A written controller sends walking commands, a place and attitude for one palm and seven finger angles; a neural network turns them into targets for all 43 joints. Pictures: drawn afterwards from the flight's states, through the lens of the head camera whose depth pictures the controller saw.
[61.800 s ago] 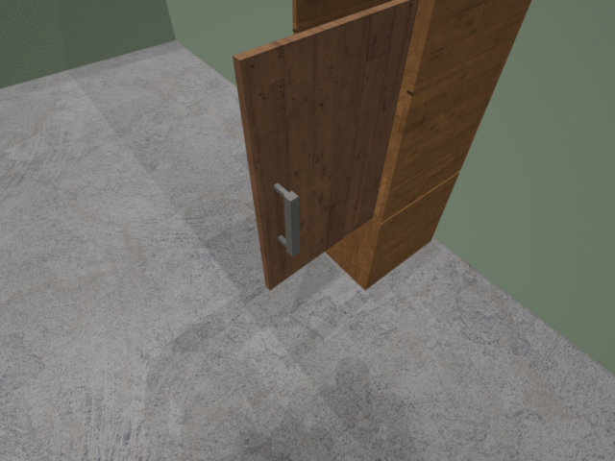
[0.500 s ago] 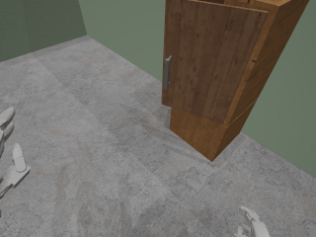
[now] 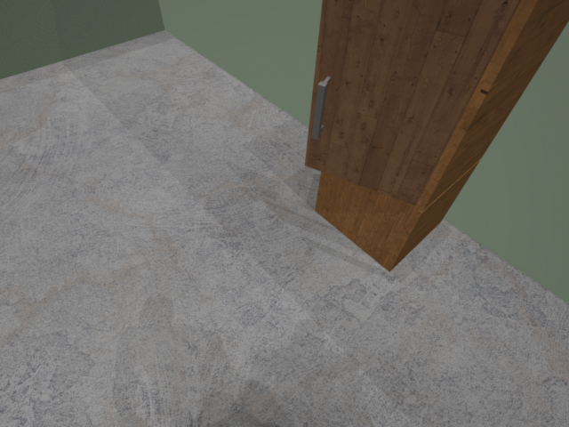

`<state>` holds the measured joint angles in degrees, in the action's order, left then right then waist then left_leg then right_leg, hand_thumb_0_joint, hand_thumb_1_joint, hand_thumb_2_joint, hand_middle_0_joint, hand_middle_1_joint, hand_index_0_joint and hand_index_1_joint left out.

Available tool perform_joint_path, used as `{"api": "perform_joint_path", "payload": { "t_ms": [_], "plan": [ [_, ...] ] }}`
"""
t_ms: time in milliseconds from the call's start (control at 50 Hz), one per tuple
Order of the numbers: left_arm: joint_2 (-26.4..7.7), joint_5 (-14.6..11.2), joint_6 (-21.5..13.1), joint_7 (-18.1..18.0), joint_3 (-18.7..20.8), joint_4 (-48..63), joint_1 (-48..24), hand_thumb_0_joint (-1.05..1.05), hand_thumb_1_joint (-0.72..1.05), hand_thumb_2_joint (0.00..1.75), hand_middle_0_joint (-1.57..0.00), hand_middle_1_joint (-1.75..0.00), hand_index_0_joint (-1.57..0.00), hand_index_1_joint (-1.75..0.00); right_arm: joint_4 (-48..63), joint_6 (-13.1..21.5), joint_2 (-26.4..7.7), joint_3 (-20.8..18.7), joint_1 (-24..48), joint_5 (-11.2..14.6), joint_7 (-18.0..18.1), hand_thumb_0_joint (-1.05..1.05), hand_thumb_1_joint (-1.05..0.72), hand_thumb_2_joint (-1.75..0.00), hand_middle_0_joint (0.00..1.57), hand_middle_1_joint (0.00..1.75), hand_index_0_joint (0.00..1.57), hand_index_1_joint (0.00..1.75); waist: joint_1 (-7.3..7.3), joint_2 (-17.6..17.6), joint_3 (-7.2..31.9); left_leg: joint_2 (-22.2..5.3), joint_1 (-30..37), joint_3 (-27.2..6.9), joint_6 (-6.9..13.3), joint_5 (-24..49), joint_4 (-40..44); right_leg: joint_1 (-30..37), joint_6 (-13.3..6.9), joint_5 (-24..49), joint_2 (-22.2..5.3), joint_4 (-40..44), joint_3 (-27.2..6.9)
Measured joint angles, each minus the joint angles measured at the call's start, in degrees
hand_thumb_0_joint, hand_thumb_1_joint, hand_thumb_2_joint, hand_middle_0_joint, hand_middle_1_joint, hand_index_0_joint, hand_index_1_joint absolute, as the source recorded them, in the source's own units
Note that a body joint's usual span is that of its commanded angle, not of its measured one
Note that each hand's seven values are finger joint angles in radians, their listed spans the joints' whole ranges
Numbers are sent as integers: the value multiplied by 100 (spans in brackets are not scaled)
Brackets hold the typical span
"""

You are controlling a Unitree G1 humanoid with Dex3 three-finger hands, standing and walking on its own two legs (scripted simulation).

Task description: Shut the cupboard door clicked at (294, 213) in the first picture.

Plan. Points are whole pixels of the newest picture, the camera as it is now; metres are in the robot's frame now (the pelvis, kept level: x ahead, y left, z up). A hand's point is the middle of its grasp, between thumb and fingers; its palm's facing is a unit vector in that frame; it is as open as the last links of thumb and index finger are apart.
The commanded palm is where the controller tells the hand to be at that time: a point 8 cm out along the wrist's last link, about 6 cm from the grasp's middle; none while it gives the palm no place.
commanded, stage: let the arm hang, fingers relaxed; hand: left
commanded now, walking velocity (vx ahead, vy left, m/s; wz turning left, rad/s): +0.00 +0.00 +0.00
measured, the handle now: (321, 108) +0.92 -0.06 -0.09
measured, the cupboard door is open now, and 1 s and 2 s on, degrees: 21 21 21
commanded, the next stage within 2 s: look to check the result in 0.58 s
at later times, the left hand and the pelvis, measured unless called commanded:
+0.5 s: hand out of the picture +0.01 +0.17 -0.17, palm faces -0.01 -0.99 -0.17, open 7.4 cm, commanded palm none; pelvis +0.01 +0.01 +0.00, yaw -2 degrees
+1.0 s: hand out of the picture +0.03 +0.19 -0.17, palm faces -0.02 -0.97 -0.25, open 7.4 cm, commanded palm none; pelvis +0.03 +0.00 +0.00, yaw -1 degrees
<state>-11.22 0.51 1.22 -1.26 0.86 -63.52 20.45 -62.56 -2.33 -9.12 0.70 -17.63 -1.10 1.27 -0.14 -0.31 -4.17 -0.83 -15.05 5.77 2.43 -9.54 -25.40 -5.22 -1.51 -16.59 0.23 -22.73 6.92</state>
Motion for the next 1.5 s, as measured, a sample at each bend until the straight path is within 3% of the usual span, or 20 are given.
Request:
{"api": "perform_joint_path", "payload": {
  "t_ms": [440, 840, 1300, 1420, 1500],
  "plan": [
    [405, 37, -172, -37, -58, -159, -340, 1, 90, 90, -20, -30, -20, -30, -239, 178, 54, -81, 204, 8, 44, 1, -91, -90, 20, 29, 20, 30, -53, 29, 303, 149, 293, 234, 100, 66, 355, 71, 119, -24, -162, 20, -220],
    [27, 22, -188, -34, -4, -205, -505, 1, 91, 90, -20, -30, -20, -30, -283, 200, -212, -79, 356, 23, 30, 0, -91, -90, 20, 29, 20, 30, -64, 51, 173, 103, 463, 194, 19, -23, 396, 339, 69, -26, -96, 264, -196],
    [-63, 23, -205, -27, -25, -169, -729, 1, 90, 90, -20, -30, -20, -30, -245, 191, -396, -64, 677, 18, 20, 0, -91, -90, 20, 29, 20, 30, -58, 47, 186, 20, 569, 98, -140, -82, 425, 535, -55, -57, 14, 441, -121],
    [43, 29, -97, -79, 75, 93, -756, 1, 90, 90, -20, -30, -20, -30, -72, 42, -303, -119, 530, 0, 8, 0, -91, -90, 20, 29, 20, 30, -106, 98, 108, 11, 128, -150, -183, -366, -328, 314, -102, -383, 4, -92, 150],
    [102, 100, -61, -82, 155, 339, -691, 1, 90, 90, -20, -30, -20, -30, 81, -151, -197, -227, 420, -4, -33, 0, -91, -90, 20, 29, 20, 30, -87, 75, -66, -51, -511, -200, -265, -1486, -2127, 266, -120, -693, -73, -540, 436]
  ]
}}
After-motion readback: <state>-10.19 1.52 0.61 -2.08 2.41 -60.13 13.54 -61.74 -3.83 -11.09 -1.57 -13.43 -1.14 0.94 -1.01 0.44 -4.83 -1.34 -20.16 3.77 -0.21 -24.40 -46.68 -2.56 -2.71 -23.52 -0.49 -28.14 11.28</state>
